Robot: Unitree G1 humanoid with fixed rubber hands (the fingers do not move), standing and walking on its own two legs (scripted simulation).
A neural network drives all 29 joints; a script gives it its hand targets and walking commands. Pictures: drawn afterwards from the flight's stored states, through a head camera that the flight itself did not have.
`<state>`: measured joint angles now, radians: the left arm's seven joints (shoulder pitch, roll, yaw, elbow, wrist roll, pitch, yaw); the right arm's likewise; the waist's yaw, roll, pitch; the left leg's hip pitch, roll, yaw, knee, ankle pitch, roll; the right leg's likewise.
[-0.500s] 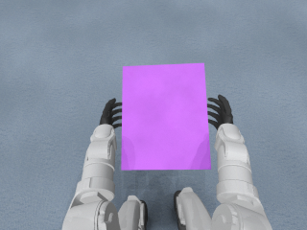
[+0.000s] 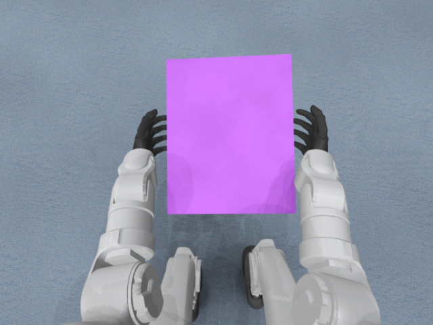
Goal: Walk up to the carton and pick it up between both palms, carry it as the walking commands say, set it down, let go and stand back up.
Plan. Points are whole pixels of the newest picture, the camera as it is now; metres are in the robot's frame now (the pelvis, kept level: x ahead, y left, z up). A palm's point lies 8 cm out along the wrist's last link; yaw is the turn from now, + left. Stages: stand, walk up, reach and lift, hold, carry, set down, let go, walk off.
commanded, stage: set down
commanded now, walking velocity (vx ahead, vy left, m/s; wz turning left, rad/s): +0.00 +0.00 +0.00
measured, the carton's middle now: (230, 141) +0.47 -0.02 -0.16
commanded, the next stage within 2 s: none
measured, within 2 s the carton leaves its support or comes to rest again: neither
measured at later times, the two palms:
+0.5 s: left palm (157, 147) +0.47 +0.14 -0.16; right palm (301, 149) +0.44 -0.17 -0.15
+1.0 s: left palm (166, 149) +0.49 +0.14 -0.25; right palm (289, 151) +0.46 -0.17 -0.24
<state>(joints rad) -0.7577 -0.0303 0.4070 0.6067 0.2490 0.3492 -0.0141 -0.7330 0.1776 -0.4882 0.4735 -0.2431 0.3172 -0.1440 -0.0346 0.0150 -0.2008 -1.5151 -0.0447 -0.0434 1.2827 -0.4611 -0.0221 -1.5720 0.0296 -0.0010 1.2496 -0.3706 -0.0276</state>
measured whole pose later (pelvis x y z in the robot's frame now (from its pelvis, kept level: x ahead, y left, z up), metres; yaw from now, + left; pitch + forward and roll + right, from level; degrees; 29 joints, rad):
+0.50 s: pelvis -0.02 +0.02 -0.07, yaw +0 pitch +45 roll +0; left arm -0.99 0.01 0.41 0.72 0.24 0.37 0.06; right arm -0.97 0.05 -0.56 0.61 -0.24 0.34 -0.04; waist -0.05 0.03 -0.18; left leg -1.83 -0.07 -0.02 1.56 -0.52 0.00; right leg -1.88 0.02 0.02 1.51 -0.42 0.01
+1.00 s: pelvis -0.04 +0.02 -0.14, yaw +1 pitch +47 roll +0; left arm -1.19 0.12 0.36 0.77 0.16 0.36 0.08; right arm -1.15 -0.01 -0.54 0.61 -0.21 0.35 -0.06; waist -0.06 0.04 -0.04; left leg -2.05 -0.09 -0.02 1.77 -0.54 -0.01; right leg -2.10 0.03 0.02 1.72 -0.44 0.01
